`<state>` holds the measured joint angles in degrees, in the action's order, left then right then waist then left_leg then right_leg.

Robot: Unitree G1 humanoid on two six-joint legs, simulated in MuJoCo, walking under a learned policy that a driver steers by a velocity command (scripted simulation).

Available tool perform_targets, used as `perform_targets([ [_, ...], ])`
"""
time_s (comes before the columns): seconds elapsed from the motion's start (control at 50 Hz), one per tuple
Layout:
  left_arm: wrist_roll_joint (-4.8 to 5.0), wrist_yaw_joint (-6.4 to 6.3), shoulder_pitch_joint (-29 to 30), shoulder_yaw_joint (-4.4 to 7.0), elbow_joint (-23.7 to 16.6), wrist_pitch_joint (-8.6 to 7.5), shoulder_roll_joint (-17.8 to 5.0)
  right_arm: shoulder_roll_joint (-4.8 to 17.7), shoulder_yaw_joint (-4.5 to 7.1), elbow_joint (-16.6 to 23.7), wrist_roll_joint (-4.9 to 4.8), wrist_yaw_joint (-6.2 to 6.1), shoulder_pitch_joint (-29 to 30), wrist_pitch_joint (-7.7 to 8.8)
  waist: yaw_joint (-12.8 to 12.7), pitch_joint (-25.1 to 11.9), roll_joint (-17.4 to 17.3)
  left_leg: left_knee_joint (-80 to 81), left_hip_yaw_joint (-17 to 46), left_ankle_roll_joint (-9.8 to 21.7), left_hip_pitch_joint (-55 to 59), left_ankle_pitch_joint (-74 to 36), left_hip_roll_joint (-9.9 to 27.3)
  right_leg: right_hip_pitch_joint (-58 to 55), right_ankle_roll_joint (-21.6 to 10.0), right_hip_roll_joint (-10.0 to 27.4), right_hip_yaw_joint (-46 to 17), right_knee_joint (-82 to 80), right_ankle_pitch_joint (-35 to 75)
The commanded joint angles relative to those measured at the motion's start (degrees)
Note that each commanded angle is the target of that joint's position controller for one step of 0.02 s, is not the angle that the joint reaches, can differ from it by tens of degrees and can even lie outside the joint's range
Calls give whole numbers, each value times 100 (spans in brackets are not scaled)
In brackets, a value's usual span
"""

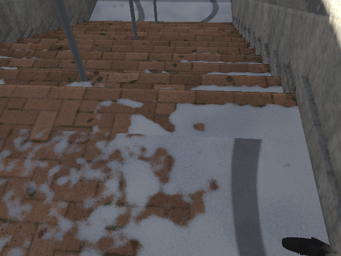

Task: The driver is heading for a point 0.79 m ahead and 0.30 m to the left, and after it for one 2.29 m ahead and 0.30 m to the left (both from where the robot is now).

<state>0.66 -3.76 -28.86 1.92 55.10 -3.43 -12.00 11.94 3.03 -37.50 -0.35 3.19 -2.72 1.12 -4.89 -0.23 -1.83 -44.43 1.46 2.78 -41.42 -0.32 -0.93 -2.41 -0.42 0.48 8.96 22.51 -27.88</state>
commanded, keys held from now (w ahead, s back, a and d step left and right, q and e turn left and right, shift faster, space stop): w+q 1.00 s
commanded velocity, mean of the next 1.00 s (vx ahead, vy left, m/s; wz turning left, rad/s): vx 0.50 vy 0.00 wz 0.57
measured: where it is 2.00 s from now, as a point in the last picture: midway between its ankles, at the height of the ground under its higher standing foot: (91, 161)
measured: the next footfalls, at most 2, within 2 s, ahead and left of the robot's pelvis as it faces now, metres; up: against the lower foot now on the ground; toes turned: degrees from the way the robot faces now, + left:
left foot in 0.08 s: +0.21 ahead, +0.09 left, +0.00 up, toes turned +2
right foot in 0.50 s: +0.51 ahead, -0.03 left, +0.00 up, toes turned +24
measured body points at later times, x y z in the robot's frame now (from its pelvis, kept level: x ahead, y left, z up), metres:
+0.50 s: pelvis +0.31 +0.03 +0.01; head +0.35 +0.05 +0.46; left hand +0.49 +0.32 -0.06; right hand +0.40 -0.24 -0.11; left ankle +0.17 +0.09 -0.72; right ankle +0.48 -0.05 -0.72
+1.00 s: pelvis +0.54 +0.17 +0.00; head +0.56 +0.21 +0.45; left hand +0.34 +0.38 -0.14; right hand +0.87 +0.13 -0.06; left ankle +0.59 +0.33 -0.72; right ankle +0.48 -0.05 -0.72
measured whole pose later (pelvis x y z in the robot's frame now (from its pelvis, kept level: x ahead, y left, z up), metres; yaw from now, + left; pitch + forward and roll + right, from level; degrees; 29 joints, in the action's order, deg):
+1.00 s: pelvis +0.54 +0.17 +0.00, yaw +37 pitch +1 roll -2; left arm 1.6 -0.8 -22.0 4.0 54.5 -4.3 -16.8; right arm 15.0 3.9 -31.5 -1.8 2.7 -3.8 0.4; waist -5.2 3.8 -1.1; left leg -36.1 -2.3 5.2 -30.8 5.3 2.3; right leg -6.8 4.1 3.9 12.7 19.5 -24.8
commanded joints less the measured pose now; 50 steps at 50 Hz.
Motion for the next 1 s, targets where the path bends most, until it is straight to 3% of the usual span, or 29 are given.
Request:
perform_targets([
  [0.02, 42, -155, -142, 276, -290, 65, -1261, 107, 6, 827, -41, 117, 602, 91, 354, 147, 865, 304, -822, 334, 785, 947, -423, 49, -280, 1472, -264, 486, 7968],
  [0.04, -54, -58, 99, 269, -271, 52, -1282, 321, 84, 746, -158, 88, -88, 160, 838, -99, 1198, 471, -685, 505, 1563, 1150, -372, 174, -360, 1529, -242, 1132, 8176],
  [0.06, -25, 7, 360, 300, -377, 3, -1316, 717, 259, 441, -169, 27, -1234, 184, 1428, -585, 1116, 1037, -470, 793, 3120, 652, -433, 750, -335, 1411, -125, 2271, 7857],
  [0.08, -143, 72, 401, 246, -545, -133, -1104, 1217, 426, 75, -187, -97, -2152, 139, 1710, -1069, 349, 1373, 764, 1128, 5060, 64, 150, 2337, -89, 917, -66, 4147, 5037],
  [0.1, -200, 301, -277, 18, -811, -342, -469, 1864, 501, 251, -149, -140, -1945, 189, 930, -1942, -1337, 1981, 4552, 2553, 6907, 60, 1986, 4490, 188, -373, -864, 6323, -368],
  [0.12, -6, 453, 318, 145, -884, -641, -967, 1285, 385, 160, 13, -248, -2471, 178, 1506, -2317, -640, 2482, 4912, 2487, 6929, 749, 1944, 5039, 78, -160, -2006, 6502, -200],
  [0.14, 127, 426, 884, 204, -1127, -660, -1130, 1027, 316, 125, 62, -263, -1892, 258, 1198, -1275, -403, 2579, 3945, 2103, 5952, 564, 1680, 5204, -7, 39, -1886, 6087, 246],
  [0.16, 57, 354, 1183, 170, -1203, -613, -948, 912, 291, 212, -46, -217, -1313, 357, 775, -337, 293, 2647, 3165, 1777, 4615, -213, 1376, 4974, 9, 274, -1689, 5402, 506],
  [0.18, -120, 289, 1229, 209, -1169, -527, -875, 756, 253, 321, -65, -171, -999, 358, 524, -298, 620, 2724, 2696, 1555, 4068, -412, 1120, 4549, 22, 488, -1648, 4844, 714],
  [0.2, -240, 282, 1174, 257, -1182, -439, -959, 744, 232, 329, -73, -164, -971, 337, 374, -215, 471, 2930, 2438, 1469, 3490, -548, 961, 4108, 80, 571, -1621, 4592, 911],
  [0.3, -214, 307, 2245, 228, -1605, -352, -771, 1015, 345, 99, -99, -384, -1266, 259, 554, 85, -161, 3033, 1426, 1253, 2349, -1503, 340, 3621, 385, 265, -1091, 2520, 2004],
  [0.34, -103, 325, 2734, 158, -1747, -349, -546, 1020, 368, -153, -159, -435, -1605, 184, 738, 33, -277, 2949, 1366, 994, 2107, -1048, 107, 2964, 358, -57, -959, 1447, 2823],
  [0.38, -52, 338, 3098, 168, -1868, -298, -601, 1062, 386, -279, -119, -400, -1854, 151, 877, -40, -241, 2842, 1554, 850, 2116, -496, 163, 2503, 363, -227, -985, 1171, 3318],
  [0.42, -43, 355, 3128, 222, -1944, -287, -782, 1041, 406, -248, -191, -368, -1847, 158, 825, -22, -425, 2749, 1973, 807, 2532, 15, 279, 2383, 276, -235, -1172, 736, 3195],
  [0.48, -32, 361, 2522, 365, -1759, -386, -1083, 909, 375, -133, -230, -437, -1568, 161, 316, -213, -686, 2016, 2435, 672, 3361, -401, 498, 1803, -34, -94, -1501, 296, 2646],
  [0.5, -85, 361, 1939, 418, -1601, -410, -1254, 781, 316, -37, -174, -408, -1421, 183, 11, -603, -521, 1201, 2254, 544, 3196, -733, 267, 905, -286, 123, -1560, 256, 2825],
  [0.52, -125, 337, 953, 509, -1446, -395, -1559, 522, 221, 151, -21, -369, -1387, 196, -304, -1366, 149, -389, 1771, 339, 2374, 420, -140, -696, -601, 972, -2195, 483, 3586],
  [0.54, -198, 369, 557, 519, -1220, -376, -1751, 250, 110, 7, -192, -362, -2834, 161, 249, -2363, 2122, -2121, 1388, 125, 871, 3799, -733, -2249, -1695, 2541, -4701, 268, 2548],
  [0.56, -62, 374, 851, 456, -1401, -355, -1300, 859, 208, -157, -225, -404, -2841, 137, 204, -1949, 1529, -2865, 1328, 26, 145, 3492, -178, -1820, -1640, 2639, -5298, -110, 1002],
  [0.58, -7, 297, 1048, 402, -1402, -313, -1092, 1109, 250, -48, -197, -404, -2054, 112, -34, -1066, 993, -3071, 1039, -98, -212, 2825, 49, -1147, -1355, 2251, -4403, -347, 543],
  [0.6, -95, 250, 1406, 310, -1458, -254, -958, 1197, 268, 35, -144, -455, -1682, 110, 27, -458, 611, -2995, 823, -110, -217, 2217, 226, -389, -1123, 1963, -3795, -566, 825],
  [0.62, -140, 215, 1507, 289, -1391, -226, -927, 1144, 281, 99, -80, -485, -1460, 132, 99, -120, 593, -2772, 735, -154, -158, 1891, 334, 9, -1015, 1720, -3332, -780, 1179],
  [0.66, -168, 197, 1546, 279, -1265, -235, -885, 964, 272, 184, -173, -469, -1484, 100, 266, 85, 814, -2480, 620, -169, 217, 1583, 510, 502, -852, 1439, -2569, -1078, 1664],
  [0.7, -81, 244, 1352, 277, -1089, -280, -797, 665, 225, 270, -176, -493, -1317, 41, 227, 319, 783, -2248, 478, -203, 61, 1514, 573, 636, -915, 1386, -1967, -1210, 2401],
  [0.76, -111, 262, 1405, 346, -882, -232, -937, 620, 239, 454, -239, -491, -1101, 0, 302, 315, 767, -1633, 439, -295, -109, 1048, 640, 642, -909, 1471, -1382, -1166, 3556],
  [0.82, -43, 262, 1336, 347, -700, -259, -1052, 486, 183, 652, -159, -353, -673, -18, 209, 403, 700, -647, 180, -259, 166, 186, 697, 765, -777, 1358, -756, -1206, 3450],
  [0.92, 98, 265, 927, 368, -412, -256, -1385, 602, 189, 1036, -234, -90, 192, -19, 80, 599, 603, 579, -240, 3, 838, 91, 578, 328, -643, 1507, -259, -1309, 3228],
  [0.96, 121, 290, 1001, 476, -374, -204, -1769, 778, 259, 1003, -92, 6, -72, -26, 326, 384, 563, 710, -559, 232, 1369, 607, 270, 0, -612, 1618, -73, -740, 4707],
  [1.0, 106, 249, 1194, 482, -465, -75, -1798, 1228, 506, 540, -136, -60, -1527, -46, 1154, -373, 553, 905, -844, 583, 3280, 807, -258, 434, -378, 1264, 297, 1256, 6103],
])
Velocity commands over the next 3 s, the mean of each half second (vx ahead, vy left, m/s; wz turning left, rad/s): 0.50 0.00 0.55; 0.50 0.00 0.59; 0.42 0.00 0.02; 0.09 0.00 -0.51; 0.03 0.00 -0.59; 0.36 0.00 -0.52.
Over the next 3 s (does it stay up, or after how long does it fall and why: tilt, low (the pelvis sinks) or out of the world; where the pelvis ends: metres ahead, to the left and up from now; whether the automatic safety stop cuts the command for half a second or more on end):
stays up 0.96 0.47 0.01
